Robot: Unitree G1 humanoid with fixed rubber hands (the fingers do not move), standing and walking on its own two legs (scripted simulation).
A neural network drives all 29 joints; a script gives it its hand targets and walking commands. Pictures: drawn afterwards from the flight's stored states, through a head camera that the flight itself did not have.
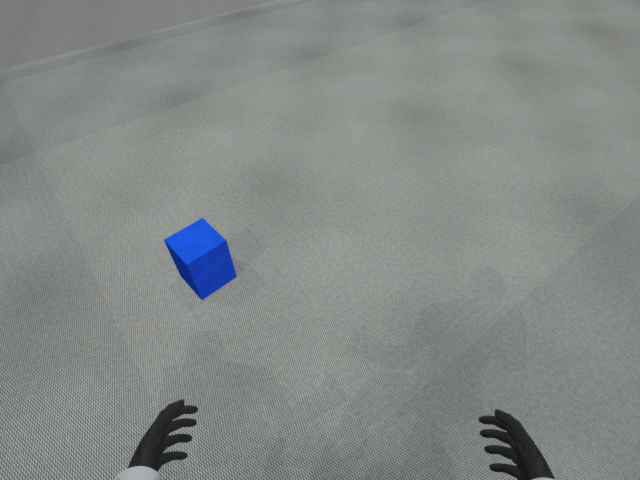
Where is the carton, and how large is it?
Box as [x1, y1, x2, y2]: [164, 218, 236, 299]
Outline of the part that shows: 202,218 164,239 181,276 201,299 236,276 226,241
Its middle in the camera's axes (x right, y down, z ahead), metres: -0.44 +0.06 +1.44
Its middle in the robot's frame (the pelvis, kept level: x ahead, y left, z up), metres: +0.95 +0.48 -0.65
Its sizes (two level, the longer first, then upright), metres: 0.159 0.156 0.217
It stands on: the floor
